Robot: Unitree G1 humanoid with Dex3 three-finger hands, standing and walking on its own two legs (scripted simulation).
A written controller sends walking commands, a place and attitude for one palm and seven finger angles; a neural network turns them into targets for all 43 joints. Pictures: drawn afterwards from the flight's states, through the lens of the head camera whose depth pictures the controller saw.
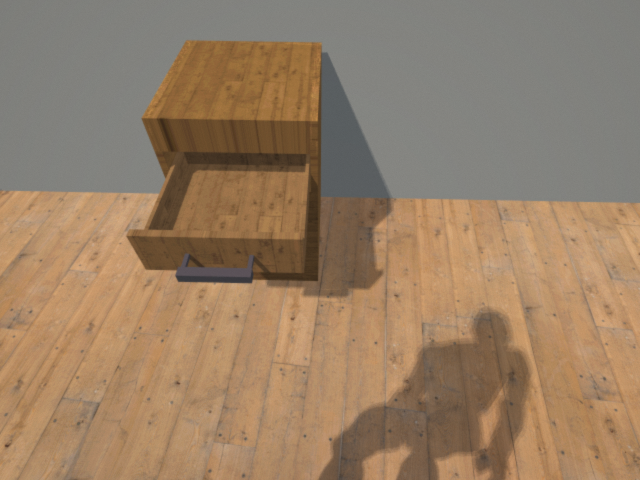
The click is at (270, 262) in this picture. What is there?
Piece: drawer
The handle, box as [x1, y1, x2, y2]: [175, 254, 253, 282]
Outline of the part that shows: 175,275 178,281 251,282 251,268 253,255 249,255 248,265 246,268 187,267 186,266 189,254 185,254 182,264 180,267 177,268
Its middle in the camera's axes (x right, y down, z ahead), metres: -0.24 +0.07 +0.88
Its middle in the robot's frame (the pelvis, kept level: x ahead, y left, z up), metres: +0.57 +0.27 -0.24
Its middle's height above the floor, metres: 0.54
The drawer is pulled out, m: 0.30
